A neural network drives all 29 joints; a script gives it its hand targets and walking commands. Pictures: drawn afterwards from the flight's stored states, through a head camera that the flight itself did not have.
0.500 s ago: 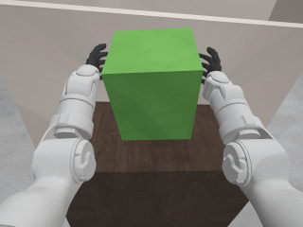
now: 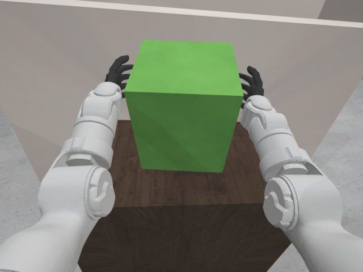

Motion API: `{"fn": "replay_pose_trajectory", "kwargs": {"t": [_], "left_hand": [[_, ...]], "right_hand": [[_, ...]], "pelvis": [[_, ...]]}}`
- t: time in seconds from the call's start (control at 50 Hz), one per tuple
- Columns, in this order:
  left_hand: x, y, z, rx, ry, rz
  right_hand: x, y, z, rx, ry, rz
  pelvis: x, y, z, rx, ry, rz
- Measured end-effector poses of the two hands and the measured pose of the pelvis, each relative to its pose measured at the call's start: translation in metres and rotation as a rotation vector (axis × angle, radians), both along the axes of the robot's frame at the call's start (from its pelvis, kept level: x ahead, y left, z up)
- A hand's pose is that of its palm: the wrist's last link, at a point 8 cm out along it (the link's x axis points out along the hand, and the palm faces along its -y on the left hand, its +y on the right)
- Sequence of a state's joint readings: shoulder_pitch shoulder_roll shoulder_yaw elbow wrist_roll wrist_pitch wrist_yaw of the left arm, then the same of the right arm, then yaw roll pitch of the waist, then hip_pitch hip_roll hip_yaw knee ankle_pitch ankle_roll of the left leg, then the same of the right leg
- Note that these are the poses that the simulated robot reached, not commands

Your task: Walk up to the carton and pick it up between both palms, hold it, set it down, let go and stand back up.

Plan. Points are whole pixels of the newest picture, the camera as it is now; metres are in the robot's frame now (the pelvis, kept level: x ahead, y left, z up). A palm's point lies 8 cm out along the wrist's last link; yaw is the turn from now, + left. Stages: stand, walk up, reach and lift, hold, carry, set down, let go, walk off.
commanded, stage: set down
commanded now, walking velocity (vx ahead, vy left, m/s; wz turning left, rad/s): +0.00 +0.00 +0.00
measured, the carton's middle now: (184, 109) +0.46 -0.03 +0.19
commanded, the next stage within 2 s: none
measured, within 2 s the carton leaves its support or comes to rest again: neither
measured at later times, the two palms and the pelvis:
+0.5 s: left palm (117, 95) +0.45 +0.13 +0.23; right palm (251, 109) +0.40 -0.17 +0.22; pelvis +0.00 +0.00 +0.00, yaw +0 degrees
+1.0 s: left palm (121, 98) +0.47 +0.12 +0.21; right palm (248, 114) +0.42 -0.18 +0.20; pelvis +0.02 +0.00 +0.00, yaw +0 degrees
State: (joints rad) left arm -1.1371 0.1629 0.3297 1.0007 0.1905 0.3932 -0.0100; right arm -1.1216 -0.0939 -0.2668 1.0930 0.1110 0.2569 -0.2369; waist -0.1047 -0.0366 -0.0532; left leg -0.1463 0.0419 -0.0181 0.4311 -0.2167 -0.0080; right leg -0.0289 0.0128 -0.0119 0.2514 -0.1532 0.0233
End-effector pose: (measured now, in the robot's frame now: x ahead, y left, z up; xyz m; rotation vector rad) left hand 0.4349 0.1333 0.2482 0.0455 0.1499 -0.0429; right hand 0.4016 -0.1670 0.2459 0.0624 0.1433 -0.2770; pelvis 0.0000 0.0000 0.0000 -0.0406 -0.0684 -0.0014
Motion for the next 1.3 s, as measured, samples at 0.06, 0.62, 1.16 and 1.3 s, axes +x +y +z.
{"fn": "replay_pose_trajectory", "kwargs": {"t": [0.06,0.62,1.16,1.3], "left_hand": [[0.001,-0.003,-0.002,0.002,-0.002,-0.009],[0.016,-0.004,-0.028,0.003,0.054,-0.049],[0.036,-0.006,-0.045,0.005,0.074,-0.089],[0.040,-0.004,-0.049,0.004,0.080,-0.098]], "right_hand": [[-0.001,-0.003,0.000,0.008,-0.003,-0.009],[0.006,-0.005,-0.028,0.017,0.046,-0.029],[0.018,-0.006,-0.052,0.017,0.074,-0.051],[0.020,-0.005,-0.057,0.019,0.080,-0.054]], "pelvis": [[0.000,0.000,0.000,0.000,0.000,0.000],[0.007,0.000,0.000,0.001,0.010,0.000],[0.019,0.001,0.000,0.002,0.029,0.000],[0.020,0.002,0.000,0.003,0.034,-0.001]]}}
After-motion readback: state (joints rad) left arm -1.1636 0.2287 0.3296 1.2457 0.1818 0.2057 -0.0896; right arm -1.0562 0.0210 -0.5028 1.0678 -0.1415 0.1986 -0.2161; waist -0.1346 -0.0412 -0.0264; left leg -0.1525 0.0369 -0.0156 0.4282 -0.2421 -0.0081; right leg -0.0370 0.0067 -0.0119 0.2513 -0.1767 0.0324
